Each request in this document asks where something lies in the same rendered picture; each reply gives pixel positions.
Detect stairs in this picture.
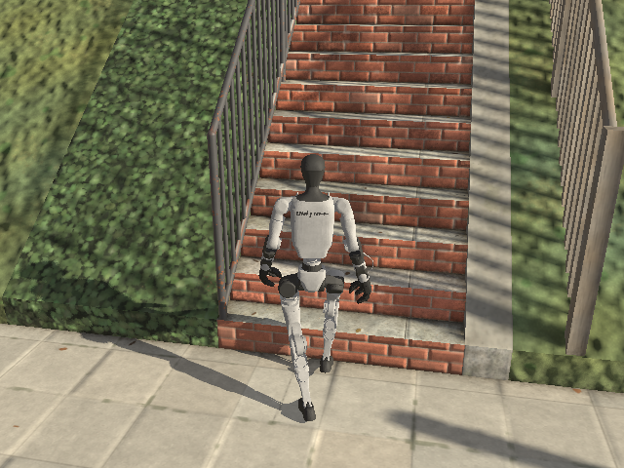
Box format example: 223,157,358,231
216,0,475,375

